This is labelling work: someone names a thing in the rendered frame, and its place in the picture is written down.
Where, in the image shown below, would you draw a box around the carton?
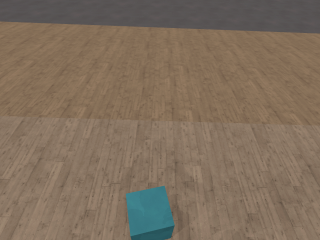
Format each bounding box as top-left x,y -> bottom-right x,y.
126,186 -> 175,240

